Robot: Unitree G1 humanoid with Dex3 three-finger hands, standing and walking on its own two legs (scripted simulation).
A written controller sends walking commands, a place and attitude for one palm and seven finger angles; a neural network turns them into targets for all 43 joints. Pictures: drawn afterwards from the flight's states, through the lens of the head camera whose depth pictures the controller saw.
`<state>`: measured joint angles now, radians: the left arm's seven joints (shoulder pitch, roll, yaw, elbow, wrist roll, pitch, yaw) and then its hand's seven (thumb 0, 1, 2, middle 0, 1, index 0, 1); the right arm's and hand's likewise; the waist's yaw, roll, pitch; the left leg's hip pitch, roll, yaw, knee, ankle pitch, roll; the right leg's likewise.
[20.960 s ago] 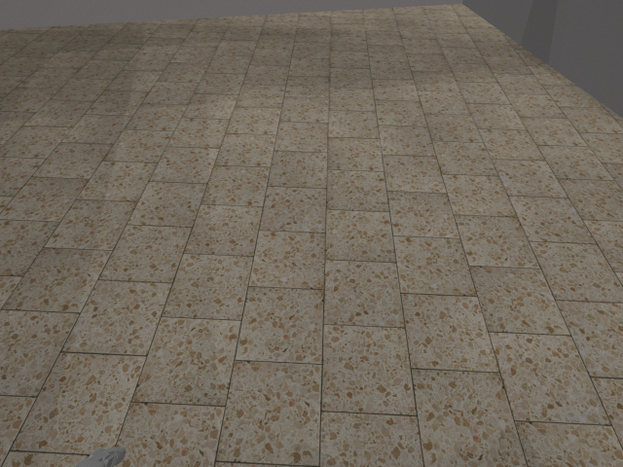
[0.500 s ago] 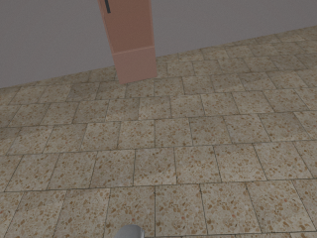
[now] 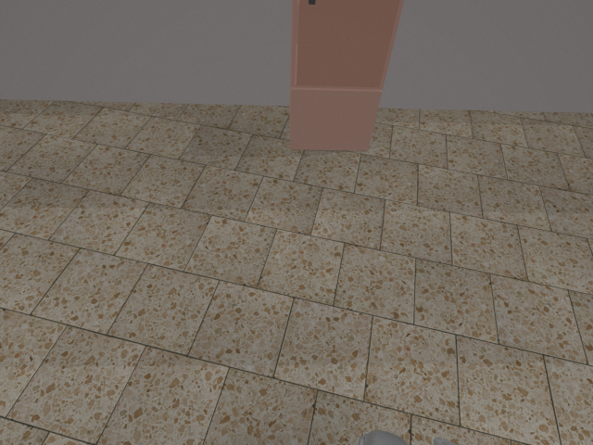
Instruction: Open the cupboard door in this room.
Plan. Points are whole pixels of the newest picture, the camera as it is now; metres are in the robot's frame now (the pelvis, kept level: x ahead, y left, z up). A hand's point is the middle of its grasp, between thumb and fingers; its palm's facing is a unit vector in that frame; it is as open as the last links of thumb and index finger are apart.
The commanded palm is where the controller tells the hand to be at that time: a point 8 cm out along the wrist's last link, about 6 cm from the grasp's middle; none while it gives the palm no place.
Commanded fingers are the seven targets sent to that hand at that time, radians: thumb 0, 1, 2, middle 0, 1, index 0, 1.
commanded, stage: turn or walk to find it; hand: left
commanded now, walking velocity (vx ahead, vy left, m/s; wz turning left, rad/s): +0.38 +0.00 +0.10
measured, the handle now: out of the picture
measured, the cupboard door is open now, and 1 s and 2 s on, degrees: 0 0 0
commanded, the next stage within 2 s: stand and wait in 0.36 s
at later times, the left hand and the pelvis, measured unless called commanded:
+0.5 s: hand (250, 324) +0.33 +0.12 -0.15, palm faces +0.02 -0.98 -0.21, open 7.3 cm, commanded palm none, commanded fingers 0.00 0.90 0.90 -0.20 -0.30 -0.20 -0.30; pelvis +0.22 -0.06 +0.00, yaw +3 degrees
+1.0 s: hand (233, 350) +0.29 +0.14 -0.18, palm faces +0.10 -0.99 -0.13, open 7.3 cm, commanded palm none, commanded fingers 0.00 0.90 0.90 -0.20 -0.30 -0.20 -0.30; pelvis +0.32 -0.01 +0.01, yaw +2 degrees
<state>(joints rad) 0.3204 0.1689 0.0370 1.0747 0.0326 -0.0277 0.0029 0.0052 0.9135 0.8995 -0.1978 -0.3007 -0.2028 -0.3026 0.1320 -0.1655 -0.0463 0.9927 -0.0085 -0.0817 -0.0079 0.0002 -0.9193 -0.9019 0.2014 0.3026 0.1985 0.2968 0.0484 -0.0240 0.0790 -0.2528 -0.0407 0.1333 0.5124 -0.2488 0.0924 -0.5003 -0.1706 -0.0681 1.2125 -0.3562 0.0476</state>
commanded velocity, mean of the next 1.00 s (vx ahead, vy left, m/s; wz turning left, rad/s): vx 0.12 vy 0.00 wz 0.03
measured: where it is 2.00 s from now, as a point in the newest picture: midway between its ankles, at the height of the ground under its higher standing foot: (311, 414)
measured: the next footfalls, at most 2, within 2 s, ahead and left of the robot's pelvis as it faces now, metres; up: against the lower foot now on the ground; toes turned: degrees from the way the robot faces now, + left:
right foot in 0.36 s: +0.32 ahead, -0.16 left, +0.00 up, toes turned -5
left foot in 0.76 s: +0.38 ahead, +0.09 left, +0.00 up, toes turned +9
